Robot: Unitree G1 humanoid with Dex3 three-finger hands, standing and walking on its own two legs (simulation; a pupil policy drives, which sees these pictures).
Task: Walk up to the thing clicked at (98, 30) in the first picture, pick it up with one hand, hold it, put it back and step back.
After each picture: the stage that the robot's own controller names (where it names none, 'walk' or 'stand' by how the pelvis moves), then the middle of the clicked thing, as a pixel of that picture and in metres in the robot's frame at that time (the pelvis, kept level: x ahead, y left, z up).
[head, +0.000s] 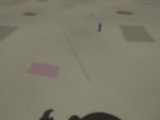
stand; (99, 27) +2.40 -0.12 -0.65
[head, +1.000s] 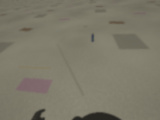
walk; (92, 37) +2.26 +0.19 -0.63
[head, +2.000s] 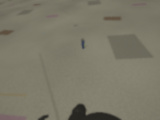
walk; (83, 43) +1.59 +0.40 -0.65
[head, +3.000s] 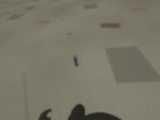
walk; (75, 61) +1.06 +0.39 -0.65
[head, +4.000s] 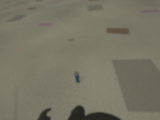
walk; (77, 77) +0.70 +0.29 -0.65
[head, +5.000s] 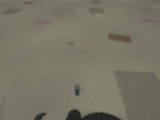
walk; (77, 90) +0.49 +0.19 -0.64
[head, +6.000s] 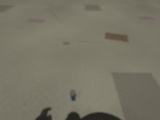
stand; (73, 95) +0.39 +0.20 -0.64
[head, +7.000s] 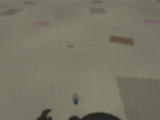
stand; (75, 99) +0.37 +0.18 -0.65
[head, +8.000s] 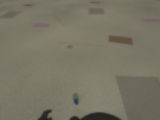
stand; (76, 99) +0.38 +0.19 -0.66
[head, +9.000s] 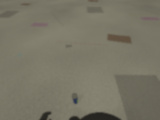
stand; (75, 98) +0.38 +0.20 -0.66
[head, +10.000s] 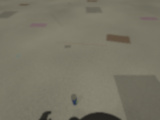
stand; (74, 100) +0.36 +0.21 -0.66
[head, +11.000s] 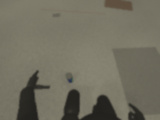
go down; (69, 78) +0.40 +0.21 -0.50
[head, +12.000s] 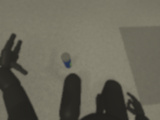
go down; (67, 61) +0.44 +0.25 -0.27
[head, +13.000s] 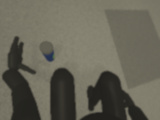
close in; (48, 53) +0.42 +0.28 -0.19
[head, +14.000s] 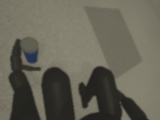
close; (31, 53) +0.41 +0.30 -0.15
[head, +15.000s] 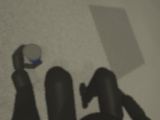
lift; (34, 56) +0.37 +0.30 -0.15
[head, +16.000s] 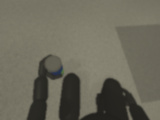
lift; (56, 68) +0.32 +0.25 -0.02
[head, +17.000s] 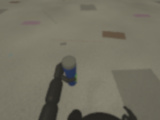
hold; (70, 73) +0.31 +0.15 +0.08
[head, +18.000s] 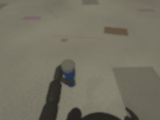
hold; (70, 75) +0.31 +0.16 +0.04
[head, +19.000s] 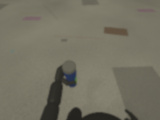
crouch; (71, 76) +0.31 +0.16 +0.04
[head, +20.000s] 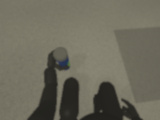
crouch; (63, 61) +0.39 +0.20 -0.06
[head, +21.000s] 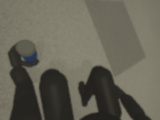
lower; (30, 56) +0.40 +0.29 -0.16
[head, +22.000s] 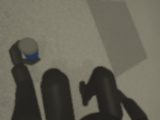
lower; (31, 53) +0.40 +0.30 -0.16
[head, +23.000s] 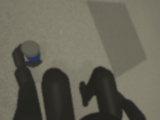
lower; (33, 56) +0.39 +0.29 -0.16
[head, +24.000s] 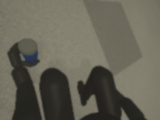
lower; (30, 55) +0.39 +0.29 -0.16
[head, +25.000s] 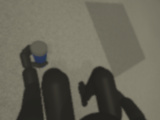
loosen; (40, 57) +0.39 +0.25 -0.16
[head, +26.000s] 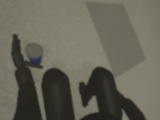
withdraw; (35, 56) +0.39 +0.28 -0.16
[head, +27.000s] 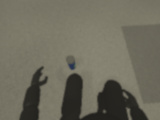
walk; (71, 63) +0.43 +0.22 -0.30
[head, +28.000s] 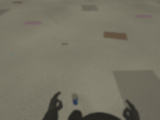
stand; (75, 99) +0.36 +0.17 -0.59
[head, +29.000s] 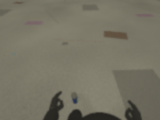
stand; (74, 98) +0.37 +0.19 -0.60
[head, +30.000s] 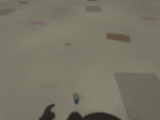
stand; (76, 99) +0.37 +0.17 -0.63
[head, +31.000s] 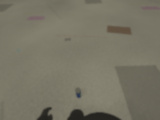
walk; (78, 93) +0.39 +0.16 -0.64
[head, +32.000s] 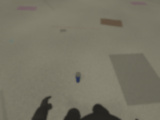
walk; (78, 77) +0.57 +0.14 -0.64
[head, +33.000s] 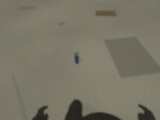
walk; (76, 58) +0.89 +0.29 -0.62
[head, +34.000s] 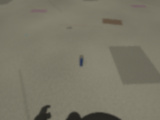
stand; (81, 61) +0.95 +0.19 -0.64
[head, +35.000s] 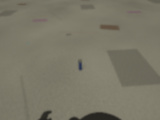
stand; (80, 65) +0.97 +0.23 -0.66
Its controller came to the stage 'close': yes
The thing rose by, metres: 0.68
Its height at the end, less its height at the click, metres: +0.00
